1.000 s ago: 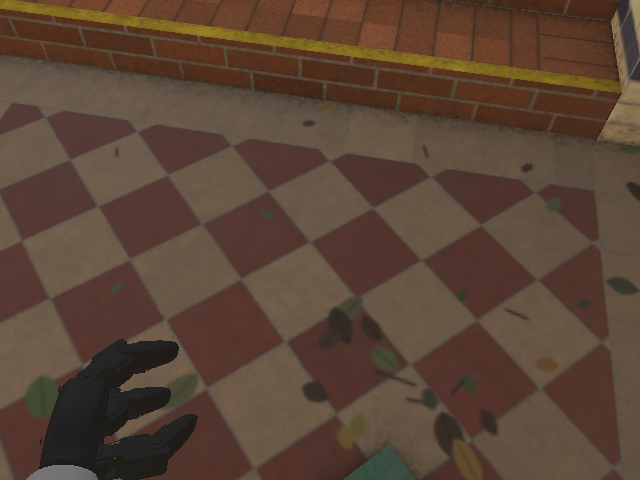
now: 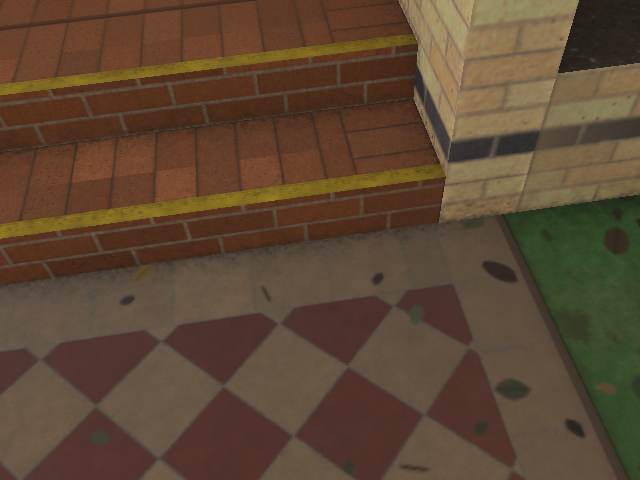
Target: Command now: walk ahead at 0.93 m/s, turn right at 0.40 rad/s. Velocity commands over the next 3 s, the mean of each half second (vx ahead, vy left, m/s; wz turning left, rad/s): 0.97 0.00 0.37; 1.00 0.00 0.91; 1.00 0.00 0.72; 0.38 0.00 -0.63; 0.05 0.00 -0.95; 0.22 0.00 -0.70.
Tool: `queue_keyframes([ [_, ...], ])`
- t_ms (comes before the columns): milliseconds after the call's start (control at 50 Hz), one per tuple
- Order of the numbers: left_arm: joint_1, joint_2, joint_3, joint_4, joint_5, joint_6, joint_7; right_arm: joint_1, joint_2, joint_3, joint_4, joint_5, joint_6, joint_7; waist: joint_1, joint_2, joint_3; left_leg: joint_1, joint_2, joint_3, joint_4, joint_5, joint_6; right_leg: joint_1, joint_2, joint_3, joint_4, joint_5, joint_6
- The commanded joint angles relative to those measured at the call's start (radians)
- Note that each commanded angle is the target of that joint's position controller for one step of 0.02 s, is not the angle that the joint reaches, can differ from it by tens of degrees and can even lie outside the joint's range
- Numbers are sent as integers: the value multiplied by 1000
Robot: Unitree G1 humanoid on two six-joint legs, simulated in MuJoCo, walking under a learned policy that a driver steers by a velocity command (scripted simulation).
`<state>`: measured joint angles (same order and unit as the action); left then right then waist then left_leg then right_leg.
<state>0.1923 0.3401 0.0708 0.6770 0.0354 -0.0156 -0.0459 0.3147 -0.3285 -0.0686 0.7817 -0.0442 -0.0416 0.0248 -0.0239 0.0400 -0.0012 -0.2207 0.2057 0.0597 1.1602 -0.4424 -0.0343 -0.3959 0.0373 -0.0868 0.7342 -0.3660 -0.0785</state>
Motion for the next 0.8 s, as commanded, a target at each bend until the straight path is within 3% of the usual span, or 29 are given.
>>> queue_keyframes([
  [20, 237, 178, 47, 21, 18, -20, 39, -194, -97, 0, -145, 22, -41, 18, 109, -36, -23, -583, -61, -42, 102, 126, 63, 512, -251, 425, -434, 119, -92],
  [60, 113, 120, 18, 4, 5, -42, 40, -95, -78, 6, -88, 17, -13, 31, 32, -98, -27, -475, -52, -48, 27, 219, 65, 409, -201, 311, -497, 145, -61],
  [100, 114, 105, 10, 26, -8, -72, 33, -116, -65, 7, -76, 32, 8, 47, 25, -118, 48, -475, -86, -43, -49, 330, 75, 341, -179, 179, -587, 217, -43],
  [120, 117, 96, 7, 37, -5, -86, 29, -152, -53, 11, -83, 41, 9, 50, 30, -120, 93, -486, -111, -51, -105, 388, 82, 315, -171, 113, -626, 257, -38],
  [180, 76, 61, -9, 57, -5, -111, 29, -192, -26, 23, -87, 47, -4, 52, 1, -98, 150, -434, -136, -11, -361, 606, 121, 294, -172, -70, -684, 415, -14],
  [220, 153, 44, -19, 89, -18, -125, 36, -251, -8, 33, -95, 32, -12, 57, 28, -30, 190, -382, -155, 57, -482, 667, 155, 330, -213, -115, -718, 679, 6],
  [240, 171, 58, -18, 105, -22, -127, 42, -237, -4, 36, -86, 29, -14, 55, 18, -15, 177, -348, -188, 84, -522, 700, 173, 385, -211, -134, -696, 852, 21],
  [280, 178, 112, -6, 107, -17, -113, 69, -109, -37, 28, -27, 28, -14, 50, -39, -46, 74, -232, -290, 142, -556, 693, 186, 516, -194, -158, -523, 1252, 59],
  [300, 147, 145, 4, 93, -8, -96, 81, 20, -66, 17, 11, 32, -13, 45, -108, -77, 3, -114, -341, 160, -539, 639, 190, 523, -191, -158, -351, 1429, 74],
  [320, 81, 173, 13, 70, -1, -78, 90, 211, -105, -2, 64, 36, -9, 39, -209, -111, -78, 79, -373, 148, -498, 566, 208, 459, -198, -147, -108, 1548, 80],
  [340, -36, 182, 20, 40, -3, -63, 93, 450, -141, -26, 129, 34, 1, 25, -347, -112, -133, 302, -324, 61, -507, 534, 274, 304, -186, -134, 271, 1510, 85],
  [360, -122, 101, 5, 38, -8, -62, 71, 510, -145, -42, 163, 47, 19, 0, -364, 46, -65, 389, -252, -58, -559, 465, 336, 64, -10, -141, 764, 597, 86],
  [380, -90, -68, -43, -40, 6, -78, 56, 368, -167, -43, 146, 39, 30, -3, -163, 276, -6, 455, -177, -374, -484, 634, 421, -314, 124, 18, 1072, -133, 109],
  [400, 95, -74, -72, -113, -25, -96, 49, 220, -262, -65, 59, 17, 23, -19, -46, 316, -240, 630, 41, -914, -779, 110, 604, -497, 74, 245, 1112, -168, 114],
  [420, 27, 29, -70, -80, 10, -118, 41, 134, -175, -58, 15, 18, 23, -34, -53, 15, -152, 453, 57, -1073, -998, -241, 540, -473, 9, 273, 924, -41, 70],
  [440, -25, 83, -54, -67, 18, -118, 35, 85, -118, -42, 22, 14, 20, -33, 1, -176, -18, 211, 25, -982, -1017, -293, 468, -381, -34, 253, 771, 21, 72],
  [480, -74, 66, -65, -73, 51, -72, 44, 92, -127, -33, 48, 24, -17, -28, 46, -201, 79, -62, -49, -799, -1003, -72, 434, -238, -83, 238, 595, -15, 105],
  [500, -77, 46, -74, -72, 50, -49, 45, 83, -121, -29, 58, 29, -33, -24, 64, -191, 118, -176, -94, -705, -1019, -5, 420, -186, -111, 213, 501, -10, 128],
  [540, -164, 25, -87, -108, 30, -46, 41, 67, -150, -41, 54, 34, -53, -16, 35, -145, 134, -271, -164, -558, -1034, 195, 403, -101, -142, 165, 264, 120, 155],
  [600, -294, -40, -105, -154, -6, -56, 31, 64, -136, -50, 56, 50, -54, 5, -43, -84, 107, -275, -244, -453, -1023, 260, 299, 63, -101, 108, -77, 406, 147],
  [640, -300, -23, -95, -152, -12, -59, 35, 93, -157, -59, 67, 52, -55, 11, -72, -24, 74, -158, -228, -473, -970, 363, 270, 81, -72, 104, -179, 474, 134],
  [680, -279, 13, -79, -143, -4, -69, 42, 109, -156, -64, 71, 47, -53, 7, -75, 6, 35, -20, -215, -495, -864, 520, 243, 94, -47, 116, -261, 437, 121],
  [700, -235, 44, -65, -128, -8, -78, 50, 102, -168, -66, 68, 42, -52, 2, -51, 11, -2, 30, -208, -502, -781, 651, 224, 147, -26, 120, -277, 364, 114],
  [720, -96, 77, -48, -94, -10, -85, 65, 85, -183, -69, 68, 41, -56, 0, 26, 2, -99, 32, -234, -474, -605, 771, 200, 309, -10, 122, -258, 283, 104],
  [740, 104, 132, -25, -54, 2, -92, 79, 19, -192, -68, 49, 44, -65, 1, 153, -9, -198, -58, -284, -424, -369, 777, 178, 515, -55, 143, -235, 191, 93],
  [760, 327, 213, 5, -14, 32, -94, 100, -40, -69, -32, -1, 49, -78, -7, 231, -153, -316, -219, -321, -352, -53, 399, 173, 726, -288, 367, -268, -138, 68],
  [780, 252, 279, 19, -18, 59, -87, 99, 66, 56, 10, -65, 92, -76, -7, 91, -502, -392, -496, -397, -238, 165, -78, 142, 832, -549, 955, -509, -353, -64],
  [800, 133, 189, 25, -39, 50, -76, 88, 41, -40, 12, -26, 59, -47, -22, 72, -326, -269, -611, -254, -192, 229, 26, 158, 720, -517, 953, -519, -552, -90],
])
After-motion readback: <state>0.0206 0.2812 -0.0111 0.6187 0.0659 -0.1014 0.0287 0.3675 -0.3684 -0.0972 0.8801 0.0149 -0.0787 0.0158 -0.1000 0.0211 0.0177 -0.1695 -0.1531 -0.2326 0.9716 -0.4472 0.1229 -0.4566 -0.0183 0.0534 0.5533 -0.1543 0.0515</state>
